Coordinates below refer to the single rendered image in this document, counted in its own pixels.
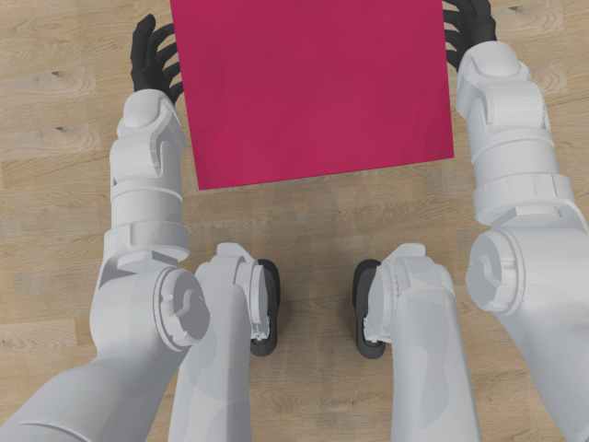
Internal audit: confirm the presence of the robot left forearm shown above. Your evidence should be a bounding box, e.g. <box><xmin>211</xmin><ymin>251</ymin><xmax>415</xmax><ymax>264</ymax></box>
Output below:
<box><xmin>89</xmin><ymin>89</ymin><xmax>190</xmax><ymax>343</ymax></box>

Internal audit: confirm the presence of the right robot hand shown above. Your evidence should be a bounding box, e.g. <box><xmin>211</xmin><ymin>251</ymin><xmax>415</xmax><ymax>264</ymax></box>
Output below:
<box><xmin>442</xmin><ymin>0</ymin><xmax>497</xmax><ymax>72</ymax></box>

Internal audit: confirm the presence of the left robot shin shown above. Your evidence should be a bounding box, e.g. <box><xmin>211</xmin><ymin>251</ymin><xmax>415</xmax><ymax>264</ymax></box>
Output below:
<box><xmin>194</xmin><ymin>243</ymin><xmax>270</xmax><ymax>340</ymax></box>

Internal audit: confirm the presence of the left robot hand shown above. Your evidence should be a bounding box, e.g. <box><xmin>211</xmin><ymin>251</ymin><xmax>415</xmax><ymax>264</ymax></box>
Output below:
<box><xmin>131</xmin><ymin>14</ymin><xmax>184</xmax><ymax>107</ymax></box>

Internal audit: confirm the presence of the left robot foot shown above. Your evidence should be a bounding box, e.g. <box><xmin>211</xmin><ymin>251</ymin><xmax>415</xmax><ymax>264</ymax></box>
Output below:
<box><xmin>250</xmin><ymin>260</ymin><xmax>281</xmax><ymax>356</ymax></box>

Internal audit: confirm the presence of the robot right forearm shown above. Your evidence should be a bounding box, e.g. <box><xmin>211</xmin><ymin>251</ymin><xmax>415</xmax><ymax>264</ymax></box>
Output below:
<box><xmin>456</xmin><ymin>41</ymin><xmax>589</xmax><ymax>237</ymax></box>

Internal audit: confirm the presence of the right robot upper arm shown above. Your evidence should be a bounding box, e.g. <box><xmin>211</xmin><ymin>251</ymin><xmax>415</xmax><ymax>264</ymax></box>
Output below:
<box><xmin>465</xmin><ymin>227</ymin><xmax>589</xmax><ymax>442</ymax></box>

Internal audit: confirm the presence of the left robot upper arm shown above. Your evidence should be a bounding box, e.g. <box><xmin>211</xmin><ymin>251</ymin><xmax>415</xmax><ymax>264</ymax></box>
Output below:
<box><xmin>0</xmin><ymin>266</ymin><xmax>210</xmax><ymax>442</ymax></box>

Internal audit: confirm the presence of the carton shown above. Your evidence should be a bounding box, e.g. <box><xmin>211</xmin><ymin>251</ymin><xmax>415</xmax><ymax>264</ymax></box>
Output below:
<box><xmin>169</xmin><ymin>0</ymin><xmax>454</xmax><ymax>191</ymax></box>

